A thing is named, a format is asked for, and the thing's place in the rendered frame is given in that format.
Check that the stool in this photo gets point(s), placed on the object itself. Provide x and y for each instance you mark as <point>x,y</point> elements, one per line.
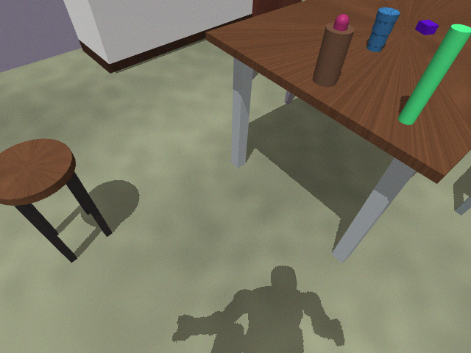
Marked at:
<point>34,170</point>

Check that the table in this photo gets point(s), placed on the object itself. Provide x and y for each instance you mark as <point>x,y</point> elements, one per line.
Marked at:
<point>372,89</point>

